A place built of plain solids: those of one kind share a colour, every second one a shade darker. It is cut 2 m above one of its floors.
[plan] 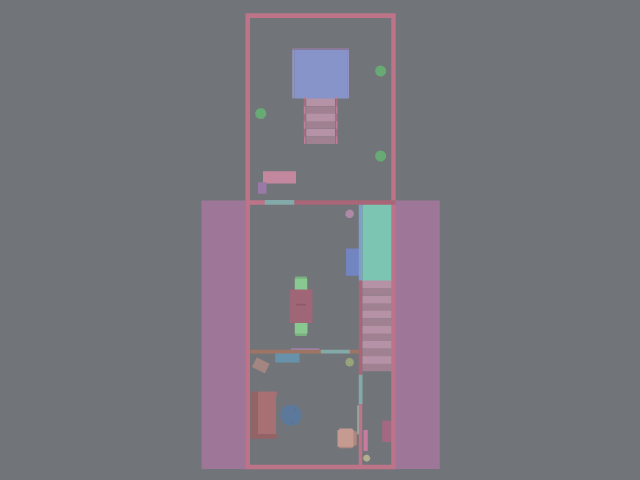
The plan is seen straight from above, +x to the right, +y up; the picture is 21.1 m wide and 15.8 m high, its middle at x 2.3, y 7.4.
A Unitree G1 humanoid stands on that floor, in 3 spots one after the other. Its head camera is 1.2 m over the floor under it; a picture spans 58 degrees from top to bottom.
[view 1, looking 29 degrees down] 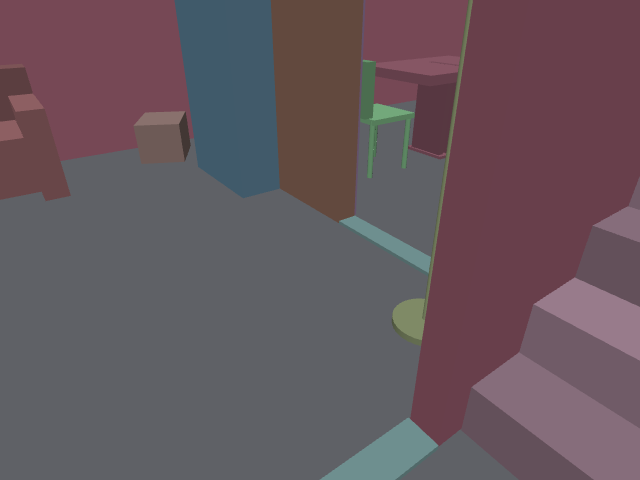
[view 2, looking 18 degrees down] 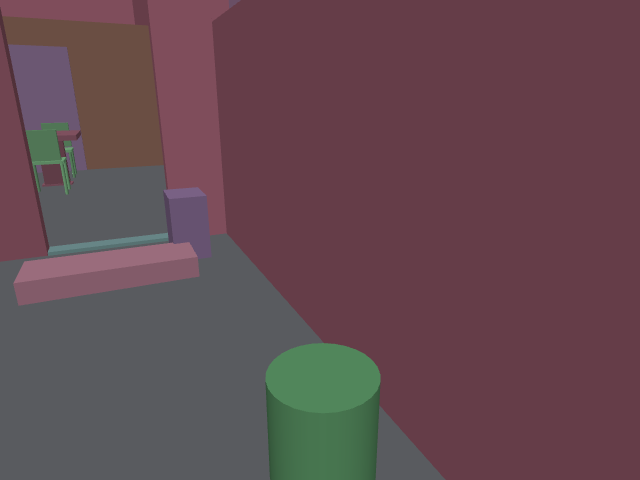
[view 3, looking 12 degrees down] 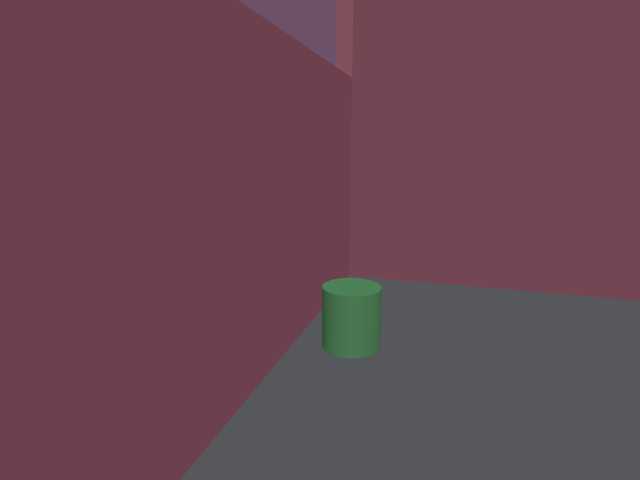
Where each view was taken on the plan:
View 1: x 4.17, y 2.18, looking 144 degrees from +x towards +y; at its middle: ground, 2.48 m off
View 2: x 0.85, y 12.61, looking -115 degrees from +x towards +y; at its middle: wall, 2.12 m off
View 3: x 3.75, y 12.61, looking -73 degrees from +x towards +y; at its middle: wall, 3.14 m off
